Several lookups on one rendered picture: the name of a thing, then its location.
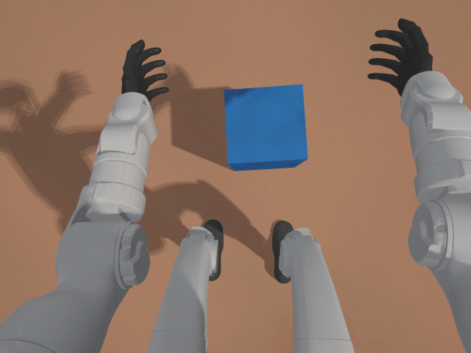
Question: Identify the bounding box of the left robot foot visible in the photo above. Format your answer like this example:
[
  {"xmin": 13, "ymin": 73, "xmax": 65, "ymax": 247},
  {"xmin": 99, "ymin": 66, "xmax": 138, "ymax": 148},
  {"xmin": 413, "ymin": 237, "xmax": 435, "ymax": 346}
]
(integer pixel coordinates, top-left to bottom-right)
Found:
[{"xmin": 203, "ymin": 219, "xmax": 224, "ymax": 281}]

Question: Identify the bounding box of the robot left forearm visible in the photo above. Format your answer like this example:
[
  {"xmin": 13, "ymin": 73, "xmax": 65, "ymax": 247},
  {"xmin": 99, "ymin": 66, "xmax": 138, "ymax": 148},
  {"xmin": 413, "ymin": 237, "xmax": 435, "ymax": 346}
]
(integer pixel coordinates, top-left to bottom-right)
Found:
[{"xmin": 55, "ymin": 92, "xmax": 157, "ymax": 281}]

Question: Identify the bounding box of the robot left hand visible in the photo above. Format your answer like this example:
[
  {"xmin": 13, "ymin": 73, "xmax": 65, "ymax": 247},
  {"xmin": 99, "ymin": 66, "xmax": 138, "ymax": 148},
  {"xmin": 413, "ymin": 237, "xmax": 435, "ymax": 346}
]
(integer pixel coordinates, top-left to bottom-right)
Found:
[{"xmin": 121, "ymin": 40, "xmax": 169, "ymax": 102}]

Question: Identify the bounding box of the left robot upper arm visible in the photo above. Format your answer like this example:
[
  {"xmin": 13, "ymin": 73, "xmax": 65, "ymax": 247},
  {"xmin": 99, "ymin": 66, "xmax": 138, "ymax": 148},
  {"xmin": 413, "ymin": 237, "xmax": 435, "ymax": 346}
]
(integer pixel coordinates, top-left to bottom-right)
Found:
[{"xmin": 0, "ymin": 221, "xmax": 150, "ymax": 353}]

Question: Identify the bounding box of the robot right forearm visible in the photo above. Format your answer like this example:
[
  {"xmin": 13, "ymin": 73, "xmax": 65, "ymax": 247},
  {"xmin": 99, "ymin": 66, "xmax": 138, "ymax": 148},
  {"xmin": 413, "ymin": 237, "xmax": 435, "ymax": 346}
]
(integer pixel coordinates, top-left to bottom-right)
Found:
[{"xmin": 400, "ymin": 71, "xmax": 471, "ymax": 204}]

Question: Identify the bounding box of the robot right hand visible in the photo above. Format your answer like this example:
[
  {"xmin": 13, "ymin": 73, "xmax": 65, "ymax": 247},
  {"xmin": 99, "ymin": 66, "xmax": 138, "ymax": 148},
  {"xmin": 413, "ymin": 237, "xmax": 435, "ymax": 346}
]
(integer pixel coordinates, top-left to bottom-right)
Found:
[{"xmin": 367, "ymin": 18, "xmax": 433, "ymax": 96}]

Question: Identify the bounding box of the right robot upper arm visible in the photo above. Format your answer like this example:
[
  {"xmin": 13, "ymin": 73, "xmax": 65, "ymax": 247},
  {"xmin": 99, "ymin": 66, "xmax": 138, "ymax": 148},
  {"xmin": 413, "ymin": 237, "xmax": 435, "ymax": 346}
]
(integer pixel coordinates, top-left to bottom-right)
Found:
[{"xmin": 408, "ymin": 199, "xmax": 471, "ymax": 353}]

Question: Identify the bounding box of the carton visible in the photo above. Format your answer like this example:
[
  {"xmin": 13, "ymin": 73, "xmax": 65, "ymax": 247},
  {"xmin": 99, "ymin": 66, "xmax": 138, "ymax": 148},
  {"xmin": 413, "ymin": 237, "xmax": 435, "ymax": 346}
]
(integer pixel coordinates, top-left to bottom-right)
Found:
[{"xmin": 224, "ymin": 84, "xmax": 308, "ymax": 171}]

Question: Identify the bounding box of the left robot thigh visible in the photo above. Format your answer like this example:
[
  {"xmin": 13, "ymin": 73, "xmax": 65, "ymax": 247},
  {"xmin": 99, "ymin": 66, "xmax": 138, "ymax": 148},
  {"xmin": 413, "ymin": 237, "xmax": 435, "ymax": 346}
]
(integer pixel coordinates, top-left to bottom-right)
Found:
[{"xmin": 148, "ymin": 234, "xmax": 219, "ymax": 353}]

